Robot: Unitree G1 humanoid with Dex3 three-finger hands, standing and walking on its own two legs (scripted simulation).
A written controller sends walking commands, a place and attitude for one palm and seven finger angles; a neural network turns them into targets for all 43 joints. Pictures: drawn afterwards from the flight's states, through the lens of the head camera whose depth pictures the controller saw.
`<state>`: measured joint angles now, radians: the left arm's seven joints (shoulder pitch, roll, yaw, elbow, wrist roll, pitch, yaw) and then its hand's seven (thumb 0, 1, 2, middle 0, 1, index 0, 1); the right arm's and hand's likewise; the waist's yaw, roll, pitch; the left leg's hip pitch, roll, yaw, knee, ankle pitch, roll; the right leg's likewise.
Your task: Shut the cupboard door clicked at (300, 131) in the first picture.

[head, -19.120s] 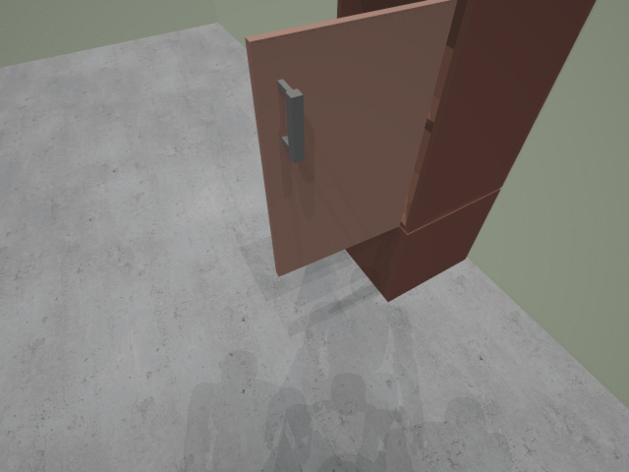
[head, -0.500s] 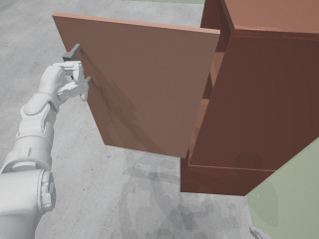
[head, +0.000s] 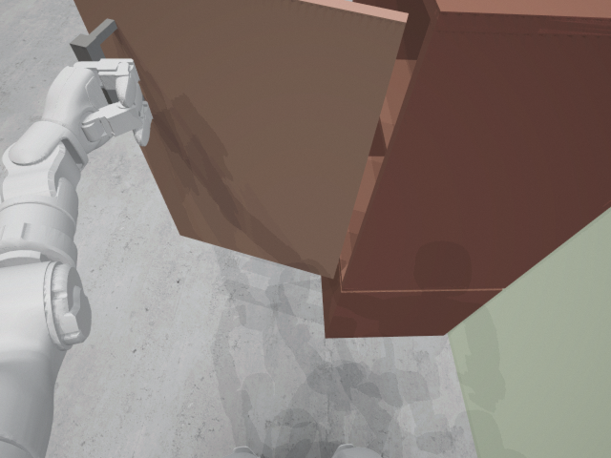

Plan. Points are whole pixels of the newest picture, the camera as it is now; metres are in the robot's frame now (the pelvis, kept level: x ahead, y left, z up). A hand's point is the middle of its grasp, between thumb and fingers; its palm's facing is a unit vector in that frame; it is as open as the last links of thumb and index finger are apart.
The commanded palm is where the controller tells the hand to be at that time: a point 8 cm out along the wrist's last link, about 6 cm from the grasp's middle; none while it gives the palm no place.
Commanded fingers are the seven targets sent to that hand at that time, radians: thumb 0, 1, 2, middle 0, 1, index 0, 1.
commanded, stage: push the door shut along its arc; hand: left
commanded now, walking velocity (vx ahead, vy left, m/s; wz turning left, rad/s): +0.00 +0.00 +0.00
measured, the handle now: (114, 77) +0.58 +0.20 +0.15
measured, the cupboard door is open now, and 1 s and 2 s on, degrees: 72 61 50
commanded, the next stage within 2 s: pull the fist back off the door in 1.02 s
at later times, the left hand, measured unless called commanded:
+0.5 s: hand (182, 84) +0.55 +0.11 +0.16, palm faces -0.37 -0.93 +0.02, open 3.1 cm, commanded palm +0.56 +0.16 +0.15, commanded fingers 0.00 0.90 0.90 -1.30 -1.50 -1.30 -1.50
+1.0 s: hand (206, 73) +0.57 +0.08 +0.16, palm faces -0.41 -0.91 -0.01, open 3.3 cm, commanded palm +0.61 +0.11 +0.15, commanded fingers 0.00 0.90 0.90 -1.30 -1.50 -1.30 -1.50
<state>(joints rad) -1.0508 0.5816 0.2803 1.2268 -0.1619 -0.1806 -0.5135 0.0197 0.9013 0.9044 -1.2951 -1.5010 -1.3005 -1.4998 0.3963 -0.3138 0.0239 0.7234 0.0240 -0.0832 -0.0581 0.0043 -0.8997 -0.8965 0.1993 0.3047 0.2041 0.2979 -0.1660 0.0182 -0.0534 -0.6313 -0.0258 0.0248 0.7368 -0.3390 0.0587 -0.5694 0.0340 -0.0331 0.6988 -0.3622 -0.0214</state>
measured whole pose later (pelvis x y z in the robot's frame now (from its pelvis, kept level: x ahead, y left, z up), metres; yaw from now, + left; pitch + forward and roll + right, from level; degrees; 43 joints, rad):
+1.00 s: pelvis +0.00 -0.01 -0.02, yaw +0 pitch +22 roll -3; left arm -1.44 0.64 0.16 1.40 -0.11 -0.11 -0.53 0.00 0.99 0.98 -1.29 -1.50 -1.30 -1.50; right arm 0.38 -0.31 0.03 0.79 0.00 -0.06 -0.07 0.00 -0.90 -0.90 0.20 0.30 0.20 0.30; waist -0.25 0.03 -0.06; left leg -0.88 0.01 0.00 0.91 -0.41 0.04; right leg -0.80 0.07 -0.06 0.85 -0.42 -0.05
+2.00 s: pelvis +0.01 -0.02 +0.00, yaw +0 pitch +12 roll -1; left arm -1.00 0.29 0.21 1.14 -0.11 -0.25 -0.10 0.02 0.90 0.90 -1.30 -1.50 -1.30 -1.50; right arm 0.34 -0.28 -0.01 0.69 0.02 -0.06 0.01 0.00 -0.90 -0.90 0.20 0.30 0.20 0.30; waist -0.13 0.03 -0.08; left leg -0.58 -0.01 0.01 0.71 -0.34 0.03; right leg -0.52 0.05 -0.04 0.67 -0.36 -0.04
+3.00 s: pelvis -0.01 -0.01 +0.03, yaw +0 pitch -4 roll -1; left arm 0.05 0.30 0.16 -0.06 -0.08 -0.06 0.08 0.02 0.90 0.90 -0.87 -1.04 -0.88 -1.03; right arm 0.15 -0.21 0.07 0.60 0.03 -0.02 -0.06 0.01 -0.90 -0.90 0.20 0.30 0.20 0.30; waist 0.05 0.07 0.02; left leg -0.14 -0.04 0.02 0.42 -0.21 0.05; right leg -0.08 0.03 -0.02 0.38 -0.24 -0.03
